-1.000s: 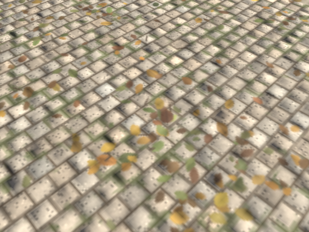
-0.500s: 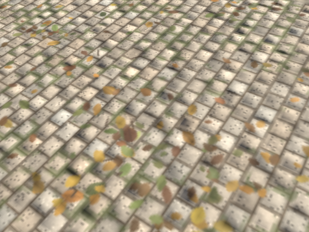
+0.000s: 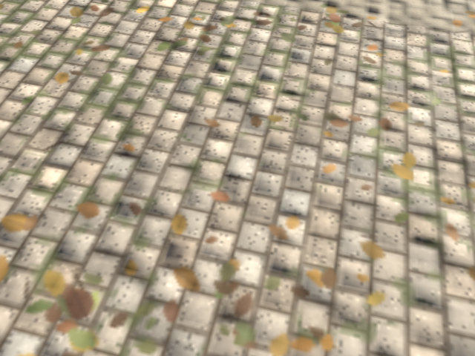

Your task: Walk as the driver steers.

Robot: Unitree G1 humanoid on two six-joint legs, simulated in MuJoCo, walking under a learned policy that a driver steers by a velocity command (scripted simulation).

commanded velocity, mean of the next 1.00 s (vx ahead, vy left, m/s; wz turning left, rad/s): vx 0.50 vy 0.00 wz -0.23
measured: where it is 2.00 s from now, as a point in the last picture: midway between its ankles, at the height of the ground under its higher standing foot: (276, 193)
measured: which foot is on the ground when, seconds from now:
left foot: down 0.00-0.32, up 0.34-0.84, down 0.86-1.00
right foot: up 0.00-0.28, down 0.30-0.88, up 0.90-1.00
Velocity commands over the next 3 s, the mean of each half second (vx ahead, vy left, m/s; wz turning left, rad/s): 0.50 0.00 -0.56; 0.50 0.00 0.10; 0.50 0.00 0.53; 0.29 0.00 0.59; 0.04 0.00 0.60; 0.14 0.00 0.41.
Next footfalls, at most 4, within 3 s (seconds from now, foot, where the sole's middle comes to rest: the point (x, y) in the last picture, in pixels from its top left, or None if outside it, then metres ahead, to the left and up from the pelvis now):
0.30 right None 0.31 -0.13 -0.78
0.86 left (261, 295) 0.66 -0.07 -0.78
1.38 right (314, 216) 0.94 -0.27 -0.78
1.86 left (237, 177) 1.12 -0.01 -0.78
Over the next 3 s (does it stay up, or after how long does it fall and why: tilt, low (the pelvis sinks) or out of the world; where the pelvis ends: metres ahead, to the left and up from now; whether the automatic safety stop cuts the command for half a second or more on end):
stays up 1.07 -0.09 0.00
